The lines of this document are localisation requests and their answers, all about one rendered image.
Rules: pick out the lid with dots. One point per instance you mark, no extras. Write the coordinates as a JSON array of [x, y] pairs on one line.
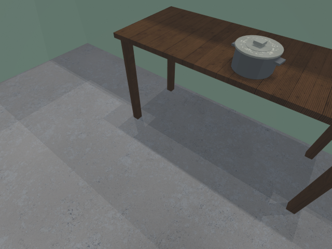
[[271, 50]]

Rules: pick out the pot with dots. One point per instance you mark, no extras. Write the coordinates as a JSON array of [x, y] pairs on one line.
[[253, 68]]

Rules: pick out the table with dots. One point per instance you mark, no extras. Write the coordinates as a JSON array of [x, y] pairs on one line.
[[302, 83]]

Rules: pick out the knob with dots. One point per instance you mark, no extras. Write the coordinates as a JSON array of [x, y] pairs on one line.
[[260, 42]]

